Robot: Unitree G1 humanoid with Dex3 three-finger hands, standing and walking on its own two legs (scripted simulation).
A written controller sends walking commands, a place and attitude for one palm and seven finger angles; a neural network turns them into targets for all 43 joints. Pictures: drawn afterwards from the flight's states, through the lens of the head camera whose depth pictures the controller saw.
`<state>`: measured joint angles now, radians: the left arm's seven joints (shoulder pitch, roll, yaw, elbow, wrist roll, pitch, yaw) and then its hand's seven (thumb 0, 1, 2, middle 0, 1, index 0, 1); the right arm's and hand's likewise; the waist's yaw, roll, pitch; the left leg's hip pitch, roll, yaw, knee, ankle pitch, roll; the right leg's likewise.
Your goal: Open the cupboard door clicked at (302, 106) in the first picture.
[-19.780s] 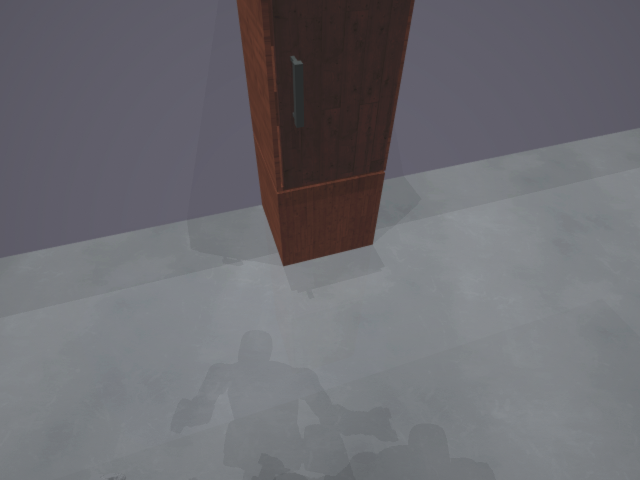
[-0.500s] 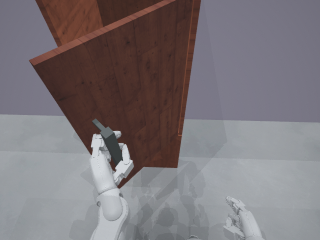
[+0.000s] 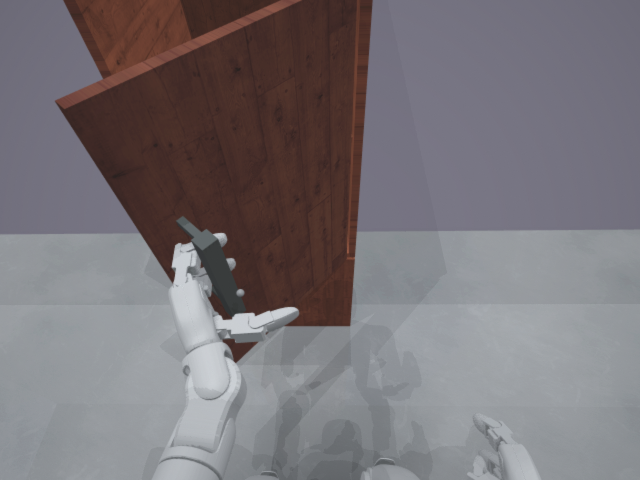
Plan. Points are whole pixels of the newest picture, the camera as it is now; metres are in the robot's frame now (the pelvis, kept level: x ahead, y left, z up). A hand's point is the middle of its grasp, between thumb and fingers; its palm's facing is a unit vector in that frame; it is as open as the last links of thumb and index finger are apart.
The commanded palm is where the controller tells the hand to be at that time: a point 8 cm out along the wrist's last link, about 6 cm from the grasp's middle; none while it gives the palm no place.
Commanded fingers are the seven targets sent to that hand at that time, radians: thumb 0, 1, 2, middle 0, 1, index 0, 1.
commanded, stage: open thumb and fingers to let go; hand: left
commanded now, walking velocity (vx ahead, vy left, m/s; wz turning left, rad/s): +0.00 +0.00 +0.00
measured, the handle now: (212, 270) +0.37 +0.16 +0.05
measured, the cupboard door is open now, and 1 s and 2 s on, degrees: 48 50 50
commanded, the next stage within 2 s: slide the hand sideways off the handle in 0.26 s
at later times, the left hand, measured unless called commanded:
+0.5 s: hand (234, 312) +0.31 +0.12 +0.04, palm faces +0.07 -0.99 -0.11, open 15.8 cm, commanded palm +0.29 +0.15 +0.05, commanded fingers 0.00 -0.50 0.30 -0.15 -0.30 -0.15 -0.30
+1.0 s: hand (214, 343) +0.27 +0.14 +0.04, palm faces -0.06 -1.00 -0.02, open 16.3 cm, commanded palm +0.25 +0.20 +0.05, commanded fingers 0.00 -0.50 0.30 -0.15 -0.30 -0.15 -0.30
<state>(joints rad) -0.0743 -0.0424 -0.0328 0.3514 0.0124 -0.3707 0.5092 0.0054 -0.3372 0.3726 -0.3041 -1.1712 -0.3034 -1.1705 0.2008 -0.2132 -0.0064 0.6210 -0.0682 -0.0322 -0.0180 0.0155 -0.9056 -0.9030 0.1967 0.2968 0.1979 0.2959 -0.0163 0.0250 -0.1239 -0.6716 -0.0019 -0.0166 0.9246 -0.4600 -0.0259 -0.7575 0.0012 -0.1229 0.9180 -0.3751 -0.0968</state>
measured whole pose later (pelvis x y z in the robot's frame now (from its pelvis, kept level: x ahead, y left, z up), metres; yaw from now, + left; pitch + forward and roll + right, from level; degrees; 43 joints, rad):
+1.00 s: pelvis +0.01 +0.04 -0.01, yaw -1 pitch +12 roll -1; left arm 0.20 0.10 -0.12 0.06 -0.07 -0.34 0.02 -0.01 -0.50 0.30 -0.17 -0.31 -0.16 -0.30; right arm 0.25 -0.22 0.03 0.47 -0.01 -0.08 -0.01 0.02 -0.90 -0.90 0.20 0.30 0.20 0.30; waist 0.01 0.03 -0.11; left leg -0.70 -0.02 0.02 1.01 -0.52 0.03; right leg -0.78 -0.02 -0.09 0.98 -0.40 -0.04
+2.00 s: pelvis +0.02 +0.03 +0.00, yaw +0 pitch +10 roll -2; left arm 0.55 0.24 0.14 -0.27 -0.28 -0.25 -0.21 -0.01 -0.50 0.30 -0.15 -0.30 -0.15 -0.30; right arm 0.29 -0.23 0.05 0.44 0.04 -0.14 -0.06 0.02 -0.90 -0.90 0.20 0.30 0.20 0.30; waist 0.01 0.05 -0.14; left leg -0.63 0.00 -0.03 1.00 -0.54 0.01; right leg -0.69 0.01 -0.13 0.93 -0.42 -0.05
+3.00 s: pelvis +0.04 +0.05 +0.06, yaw -2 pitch -5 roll -1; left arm 0.45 0.34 0.35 -0.37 -0.05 -0.09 0.10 0.01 0.79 0.86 -0.20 -0.30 -0.21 -0.30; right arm 0.19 -0.23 0.04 0.64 -0.01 -0.13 -0.06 0.02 -0.90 -0.90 0.20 0.30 0.20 0.30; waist 0.08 0.06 0.02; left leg -0.03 -0.02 0.02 0.40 -0.29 0.04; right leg -0.11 0.01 -0.07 0.37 -0.18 -0.02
